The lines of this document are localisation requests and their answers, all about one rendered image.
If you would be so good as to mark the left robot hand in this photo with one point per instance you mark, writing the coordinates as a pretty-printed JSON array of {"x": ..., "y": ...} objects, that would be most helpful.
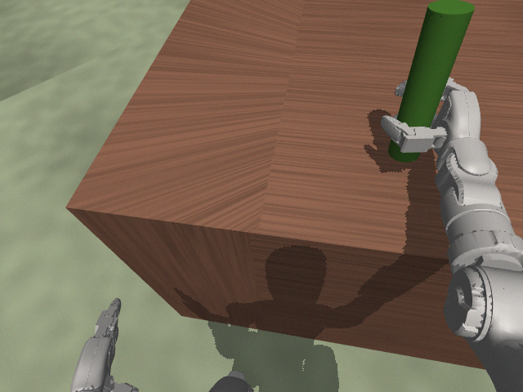
[{"x": 94, "y": 364}]

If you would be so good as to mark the right robot hand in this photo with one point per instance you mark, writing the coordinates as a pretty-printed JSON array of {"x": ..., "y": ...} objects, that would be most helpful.
[{"x": 459, "y": 117}]

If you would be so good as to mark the right robot arm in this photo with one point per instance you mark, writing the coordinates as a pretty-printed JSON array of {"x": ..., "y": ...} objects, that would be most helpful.
[{"x": 485, "y": 296}]

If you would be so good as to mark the can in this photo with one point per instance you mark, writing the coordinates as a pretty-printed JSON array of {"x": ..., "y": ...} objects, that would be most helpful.
[{"x": 443, "y": 30}]

